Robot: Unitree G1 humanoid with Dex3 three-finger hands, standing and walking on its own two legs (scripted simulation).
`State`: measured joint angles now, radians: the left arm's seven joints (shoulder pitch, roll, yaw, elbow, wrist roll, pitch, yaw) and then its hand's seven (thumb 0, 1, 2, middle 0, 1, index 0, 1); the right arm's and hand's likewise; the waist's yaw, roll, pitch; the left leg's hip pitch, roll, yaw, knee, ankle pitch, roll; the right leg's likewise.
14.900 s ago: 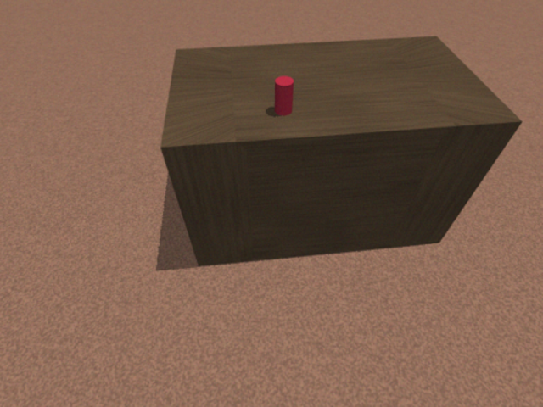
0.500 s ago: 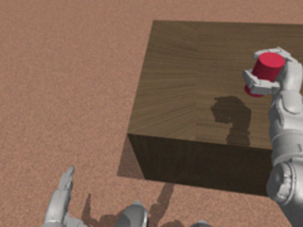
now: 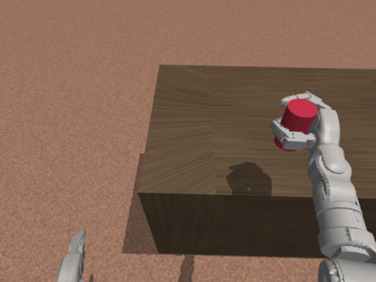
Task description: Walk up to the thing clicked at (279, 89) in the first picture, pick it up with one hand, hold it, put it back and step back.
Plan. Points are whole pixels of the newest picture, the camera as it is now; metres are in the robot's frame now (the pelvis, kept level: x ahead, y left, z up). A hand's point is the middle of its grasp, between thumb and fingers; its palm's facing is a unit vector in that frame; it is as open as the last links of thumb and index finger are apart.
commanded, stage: lift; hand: right
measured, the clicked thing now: (294, 126) +0.41 -0.18 +0.12
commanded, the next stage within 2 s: hold in 0.70 s
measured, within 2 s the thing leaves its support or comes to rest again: neither
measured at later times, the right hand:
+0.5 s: hand (301, 131) +0.36 -0.16 +0.16, palm faces +0.13 +0.99 -0.01, open 7.6 cm
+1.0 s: hand (308, 132) +0.34 -0.16 +0.18, palm faces +0.13 +0.99 -0.03, open 7.6 cm
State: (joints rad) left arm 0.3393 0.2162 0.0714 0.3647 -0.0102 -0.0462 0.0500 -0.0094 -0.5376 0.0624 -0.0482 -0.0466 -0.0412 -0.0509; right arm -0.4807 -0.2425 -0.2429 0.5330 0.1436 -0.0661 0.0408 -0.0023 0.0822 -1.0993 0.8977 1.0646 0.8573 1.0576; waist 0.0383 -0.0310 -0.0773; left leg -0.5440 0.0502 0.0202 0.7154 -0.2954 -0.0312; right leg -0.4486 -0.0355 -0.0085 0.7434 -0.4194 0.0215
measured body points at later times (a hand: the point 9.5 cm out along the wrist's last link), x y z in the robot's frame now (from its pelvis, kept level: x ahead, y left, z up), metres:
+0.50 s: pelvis -0.01 +0.00 +0.01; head +0.00 +0.02 +0.46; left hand +0.15 +0.27 -0.06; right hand +0.34 -0.22 +0.17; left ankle +0.04 +0.14 -0.71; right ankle -0.03 -0.13 -0.71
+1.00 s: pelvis +0.00 +0.01 +0.02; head -0.01 +0.03 +0.47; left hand +0.16 +0.27 -0.06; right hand +0.32 -0.22 +0.19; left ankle +0.04 +0.14 -0.71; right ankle -0.03 -0.13 -0.71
